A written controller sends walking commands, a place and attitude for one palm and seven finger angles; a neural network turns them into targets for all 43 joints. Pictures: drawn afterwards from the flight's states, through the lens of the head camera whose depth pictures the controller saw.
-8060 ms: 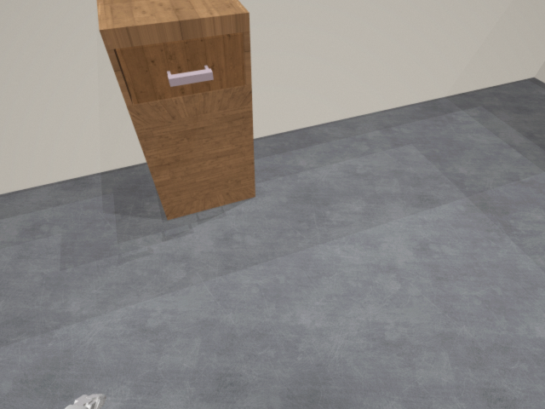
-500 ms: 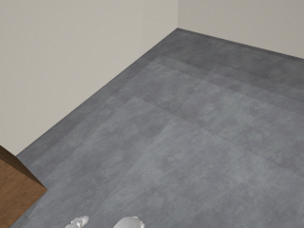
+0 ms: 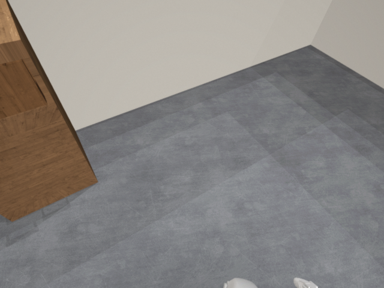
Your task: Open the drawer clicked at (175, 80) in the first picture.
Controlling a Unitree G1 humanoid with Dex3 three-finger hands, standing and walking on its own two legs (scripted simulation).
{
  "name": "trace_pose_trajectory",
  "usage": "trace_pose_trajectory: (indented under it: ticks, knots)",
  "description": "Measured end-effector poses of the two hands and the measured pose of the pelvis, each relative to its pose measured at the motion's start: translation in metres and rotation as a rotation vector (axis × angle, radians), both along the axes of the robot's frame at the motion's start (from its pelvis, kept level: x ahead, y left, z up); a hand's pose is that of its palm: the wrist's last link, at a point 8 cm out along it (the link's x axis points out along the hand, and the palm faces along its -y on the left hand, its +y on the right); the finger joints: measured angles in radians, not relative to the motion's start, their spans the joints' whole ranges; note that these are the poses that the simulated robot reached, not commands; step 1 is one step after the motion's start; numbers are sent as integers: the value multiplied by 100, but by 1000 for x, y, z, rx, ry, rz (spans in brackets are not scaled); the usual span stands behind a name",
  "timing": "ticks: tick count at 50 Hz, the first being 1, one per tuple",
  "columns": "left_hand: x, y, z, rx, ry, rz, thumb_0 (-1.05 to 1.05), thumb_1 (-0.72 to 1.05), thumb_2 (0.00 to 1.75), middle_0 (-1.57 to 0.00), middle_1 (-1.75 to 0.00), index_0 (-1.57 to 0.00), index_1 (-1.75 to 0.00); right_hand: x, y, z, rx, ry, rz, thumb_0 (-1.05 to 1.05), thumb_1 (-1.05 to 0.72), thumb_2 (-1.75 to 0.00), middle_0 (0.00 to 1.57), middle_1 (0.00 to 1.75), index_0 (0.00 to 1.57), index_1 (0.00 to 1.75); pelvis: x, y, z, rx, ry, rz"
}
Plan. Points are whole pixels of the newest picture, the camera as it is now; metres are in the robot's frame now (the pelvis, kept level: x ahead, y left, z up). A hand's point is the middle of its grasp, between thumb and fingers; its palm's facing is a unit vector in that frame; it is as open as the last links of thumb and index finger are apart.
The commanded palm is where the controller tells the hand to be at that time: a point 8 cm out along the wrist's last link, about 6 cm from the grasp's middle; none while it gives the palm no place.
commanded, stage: turn to face it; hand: left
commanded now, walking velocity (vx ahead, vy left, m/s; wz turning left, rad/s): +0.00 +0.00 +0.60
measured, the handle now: out of the picture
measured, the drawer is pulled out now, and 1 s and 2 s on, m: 0.00 0.00 0.00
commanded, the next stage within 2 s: take the last steps up to it in 1.02 s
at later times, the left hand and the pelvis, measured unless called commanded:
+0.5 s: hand out of the picture +0.03 +0.17 -0.14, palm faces +0.31 -0.91 -0.28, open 7.4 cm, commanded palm none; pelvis +0.00 -0.05 +0.01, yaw +19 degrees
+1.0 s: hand out of the picture -0.08 +0.20 -0.16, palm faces +0.55 -0.79 -0.25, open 7.4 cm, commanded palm none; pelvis -0.02 -0.01 +0.00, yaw +32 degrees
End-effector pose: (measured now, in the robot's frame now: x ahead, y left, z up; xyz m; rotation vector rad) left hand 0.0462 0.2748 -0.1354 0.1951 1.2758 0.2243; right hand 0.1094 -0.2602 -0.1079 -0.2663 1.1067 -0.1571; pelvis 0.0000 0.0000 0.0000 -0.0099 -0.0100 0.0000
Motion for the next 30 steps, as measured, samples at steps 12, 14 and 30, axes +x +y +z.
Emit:
trace_pose_trajectory:
  ticks: [12, 14, 30]
  knots:
    - [32, -34, 26, 32, -189, 47, 0, 91, 90, -20, -30, -20, -30, -11, -10, -27, 76, 95, 60, 1, -90, -90, 20, 30, 20, 30, -3, -28, -2, 13, 18, 151]
    - [29, -43, 28, 51, -217, 57, 0, 91, 90, -20, -30, -20, -30, -11, -18, -37, 89, 110, 68, 1, -90, -90, 20, 30, 20, 30, -4, -37, -6, 16, 15, 177]
    - [-93, -65, 19, 16, -68, 329, 0, 90, 90, -20, -30, -20, -30, 37, -2, -26, 43, 185, 306, 1, -91, -90, 20, 30, 19, 30, -9, -39, 4, 48, 6, 406]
